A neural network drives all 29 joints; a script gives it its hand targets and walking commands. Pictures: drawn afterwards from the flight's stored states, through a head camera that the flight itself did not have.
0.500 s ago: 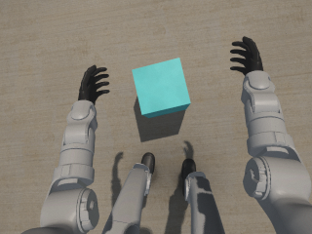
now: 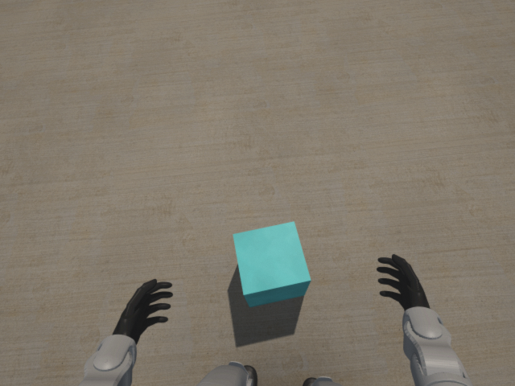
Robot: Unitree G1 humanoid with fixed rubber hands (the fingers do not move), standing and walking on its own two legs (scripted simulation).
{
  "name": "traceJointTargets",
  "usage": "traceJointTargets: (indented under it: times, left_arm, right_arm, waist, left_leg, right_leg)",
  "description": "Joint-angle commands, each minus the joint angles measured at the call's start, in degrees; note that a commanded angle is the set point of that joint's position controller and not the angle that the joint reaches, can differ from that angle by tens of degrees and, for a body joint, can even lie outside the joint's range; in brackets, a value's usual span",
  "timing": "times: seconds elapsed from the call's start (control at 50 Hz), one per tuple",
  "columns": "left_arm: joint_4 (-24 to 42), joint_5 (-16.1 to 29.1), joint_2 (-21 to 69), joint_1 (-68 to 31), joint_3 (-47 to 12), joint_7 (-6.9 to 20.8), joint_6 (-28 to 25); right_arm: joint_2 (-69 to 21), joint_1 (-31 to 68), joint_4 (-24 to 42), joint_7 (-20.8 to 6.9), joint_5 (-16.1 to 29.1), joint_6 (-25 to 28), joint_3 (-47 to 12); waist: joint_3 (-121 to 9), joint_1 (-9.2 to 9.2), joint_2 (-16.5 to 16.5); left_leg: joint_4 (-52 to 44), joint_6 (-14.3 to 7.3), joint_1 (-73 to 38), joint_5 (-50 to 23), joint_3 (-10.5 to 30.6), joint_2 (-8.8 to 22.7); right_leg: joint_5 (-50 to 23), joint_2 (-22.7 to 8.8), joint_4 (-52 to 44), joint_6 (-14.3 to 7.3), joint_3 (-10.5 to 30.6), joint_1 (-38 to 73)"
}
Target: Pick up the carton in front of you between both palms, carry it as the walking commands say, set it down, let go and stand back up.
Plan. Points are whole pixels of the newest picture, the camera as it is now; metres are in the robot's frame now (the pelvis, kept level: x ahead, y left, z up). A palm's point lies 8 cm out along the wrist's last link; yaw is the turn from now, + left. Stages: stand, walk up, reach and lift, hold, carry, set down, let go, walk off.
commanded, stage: let go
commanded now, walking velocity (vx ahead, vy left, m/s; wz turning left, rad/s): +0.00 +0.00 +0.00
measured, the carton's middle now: (270, 266) +0.45 +0.05 -0.63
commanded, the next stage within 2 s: stand in 0.72 s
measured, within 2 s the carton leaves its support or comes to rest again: neither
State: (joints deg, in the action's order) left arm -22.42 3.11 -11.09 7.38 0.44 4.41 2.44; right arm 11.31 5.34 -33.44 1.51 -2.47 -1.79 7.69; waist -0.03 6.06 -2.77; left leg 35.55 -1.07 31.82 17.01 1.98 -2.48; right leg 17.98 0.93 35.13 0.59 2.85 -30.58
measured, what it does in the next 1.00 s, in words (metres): stands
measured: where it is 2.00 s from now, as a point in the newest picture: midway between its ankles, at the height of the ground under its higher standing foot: outside the picture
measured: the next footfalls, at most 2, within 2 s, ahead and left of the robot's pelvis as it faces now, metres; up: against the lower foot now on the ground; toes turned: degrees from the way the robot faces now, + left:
none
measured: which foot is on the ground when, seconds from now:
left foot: down 0.00-1.00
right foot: down 0.00-1.00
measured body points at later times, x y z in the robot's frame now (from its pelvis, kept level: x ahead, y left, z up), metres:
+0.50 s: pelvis +0.01 -0.02 +0.02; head +0.02 -0.02 +0.47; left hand +0.19 +0.22 -0.05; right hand +0.18 -0.26 -0.06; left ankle -0.01 +0.10 -0.72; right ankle -0.02 -0.13 -0.72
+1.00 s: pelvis +0.01 +0.00 +0.01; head +0.01 +0.02 +0.46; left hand +0.16 +0.28 -0.09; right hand +0.14 -0.29 -0.06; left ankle -0.01 +0.10 -0.72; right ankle -0.02 -0.13 -0.72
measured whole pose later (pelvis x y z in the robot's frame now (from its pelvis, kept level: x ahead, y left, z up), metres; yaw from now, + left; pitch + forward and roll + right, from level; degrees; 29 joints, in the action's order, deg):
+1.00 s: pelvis +0.01 +0.00 +0.01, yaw +0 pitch -2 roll -1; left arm -37.8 -1.2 -17.6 12.1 4.1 -0.3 0.3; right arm 17.2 -12.7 -38.5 -0.2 -1.6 0.7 5.5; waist 1.0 -0.7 2.2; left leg 30.9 -1.6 11.4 17.7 2.2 -2.1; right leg 17.7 1.1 28.7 0.7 2.8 -9.4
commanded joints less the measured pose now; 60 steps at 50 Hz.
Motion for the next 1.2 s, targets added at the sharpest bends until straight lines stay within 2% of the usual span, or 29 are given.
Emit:
traceJointTargets:
  times: [0.0,0.12,0.22,0.32,0.4,0.42,0.44,0.56,0.7,0.72,0.78,0.82,0.86,0.98,1.18]
  left_arm:
    - [5.9,0.4,-5.6,0.8,1.3,-0.3,-1.3]
    - [3.6,-0.4,-6.3,3.6,2.1,-0.3,-0.9]
    - [2.0,-2.1,-6.9,5.8,3.0,-0.5,0.0]
    - [1.9,-3.5,-7.2,5.1,3.8,-0.6,1.6]
    - [2.0,-4.1,-7.1,3.8,3.9,-0.3,3.1]
    - [5.9,-4.7,-8.6,1.7,4.3,-1.8,6.1]
    - [4.8,-4.5,-8.0,3.0,3.6,-2.3,7.0]
    - [5.7,-3.9,-7.4,1.6,2.6,-3.1,9.3]
    - [7.5,-4.1,-6.9,0.8,2.3,-3.4,11.2]
    - [-1.8,-2.9,-12.3,-0.5,4.8,-4.5,5.6]
    - [-4.8,-3.9,-11.4,0.3,5.2,-4.5,-0.5]
    - [-6.5,-4.1,-11.2,0.2,5.3,-4.4,-2.0]
    - [-8.2,-4.1,-11.2,0.8,5.2,-4.3,-2.7]
    - [-11.7,-4.3,-12.3,2.1,4.9,-5.2,-3.6]
    - [-15.2,-4.3,-13.2,3.5,4.3,-6.4,-3.7]
  right_arm:
    - [4.7,-1.7,6.5,-0.4,0.3,1.6,0.0]
    - [4.4,-9.6,8.9,-1.8,0.8,1.1,-2.2]
    - [4.6,-15.3,11.4,-3.3,2.1,-0.1,-3.6]
    - [5.2,-16.0,13.8,-4.8,3.1,-1.9,-4.5]
    - [5.6,-15.2,14.7,-5.4,3.2,-3.4,-4.7]
    - [5.4,-18.5,11.0,-4.3,3.9,-1.6,-5.0]
    - [5.4,-17.8,11.8,-3.7,4.0,-1.5,-5.2]
    - [6.5,-16.1,12.9,-3.2,3.5,-2.6,-4.9]
    - [6.6,-16.3,12.8,-3.7,2.8,-4.2,-4.2]
    - [12.0,-15.5,4.5,-2.5,0.5,-1.5,-1.7]
    - [11.8,-16.2,2.8,-2.0,0.6,2.0,-1.0]
    - [11.5,-15.4,1.8,-2.0,0.6,2.9,-0.9]
    - [11.7,-14.3,1.1,-2.0,0.7,3.3,-0.8]
    - [12.8,-15.8,-1.4,-1.3,1.0,3.6,-0.7]
    - [14.2,-16.2,-4.4,-0.3,1.3,3.5,-1.1]
  waist:
    - [-16.1,-2.66,2.3]
    - [-11.1,-4.67,5.1]
    - [-7.3,-5.22,4.5]
    - [-3.0,-4.85,2.5]
    - [0.2,-4.72,2.2]
    - [-1.7,-4.99,0.8]
    - [-1.0,-5.33,2.5]
    - [2.4,-5.65,4.4]
    - [3.8,-6.33,3.0]
    - [1.7,-6.04,10.4]
    - [2.1,-6.82,5.4]
    - [1.6,-6.86,1.9]
    - [0.6,-6.38,0.5]
    - [-1.7,-6.81,1.1]
    - [-1.4,-6.70,1.9]
  left_leg:
    - [-4.6,3.4,-19.7,-26.7,0.7,1.2]
    - [-8.7,2.8,-21.2,-25.5,-0.4,0.3]
    - [-11.5,2.6,-22.7,-23.8,-1.0,-0.3]
    - [-13.0,2.4,-24.3,-19.3,-1.5,-0.5]
    - [-13.2,2.1,-25.4,-14.8,-1.8,-0.4]
    - [-11.1,2.4,-23.4,-13.8,-2.2,-1.4]
    - [-10.8,2.0,-23.1,-12.3,-1.9,-1.4]
    - [-11.1,1.7,-22.6,-8.4,-1.9,-1.2]
    - [-12.1,1.6,-24.2,-6.7,-1.2,-0.6]
    - [-9.4,1.2,-19.6,-5.6,0.7,2.5]
    - [-10.4,0.8,-18.6,-1.5,2.5,3.4]
    - [-12.0,0.4,-17.0,-0.1,4.1,4.2]
    - [-12.6,-0.1,-16.4,-2.2,5.1,5.0]
    - [-10.0,-0.1,-20.1,-13.8,4.9,5.6]
    - [-9.6,-0.3,-21.2,-19.2,5.5,6.3]
  right_leg:
    - [-13.4,1.8,-5.6,-0.6,-1.8,10.1]
    - [-21.8,1.1,-9.2,0.4,-1.4,20.6]
    - [-26.0,0.6,-11.5,0.7,-1.0,25.2]
    - [-22.0,0.4,-13.4,0.7,-1.1,25.6]
    - [-16.8,0.4,-14.3,0.5,-1.3,24.7]
    - [-20.5,0.1,-12.2,0.3,-0.9,27.0]
    - [-21.0,0.2,-11.7,0.7,-0.6,26.4]
    - [-15.9,0.6,-12.6,0.3,-1.3,24.9]
    - [-11.4,0.9,-13.0,-0.8,-2.0,24.7]
    - [-4.5,-1.3,-12.5,0.3,-0.8,19.3]
    - [2.4,-3.0,-13.3,-0.6,3.1,17.7]
    - [-0.4,-2.5,-11.4,-0.8,2.6,19.1]
    - [-5.1,-2.5,-9.9,-0.6,2.1,21.2]
    - [-11.9,-3.0,-9.2,-0.6,2.5,22.1]
    - [-15.4,-3.6,-8.4,-0.5,2.7,23.0]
